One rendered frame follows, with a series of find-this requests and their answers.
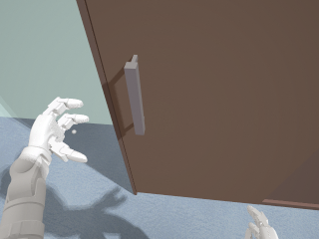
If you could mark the left robot hand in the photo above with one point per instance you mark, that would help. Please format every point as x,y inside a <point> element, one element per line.
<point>45,127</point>

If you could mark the handle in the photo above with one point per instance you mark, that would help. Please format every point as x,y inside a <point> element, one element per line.
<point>132,75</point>

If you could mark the left robot forearm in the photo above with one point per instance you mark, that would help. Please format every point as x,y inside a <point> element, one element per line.
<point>22,216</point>

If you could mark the right robot hand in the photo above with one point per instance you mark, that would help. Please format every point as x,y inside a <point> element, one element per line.
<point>261,230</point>

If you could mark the wardrobe door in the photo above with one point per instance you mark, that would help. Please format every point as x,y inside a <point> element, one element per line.
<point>302,185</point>
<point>230,92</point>

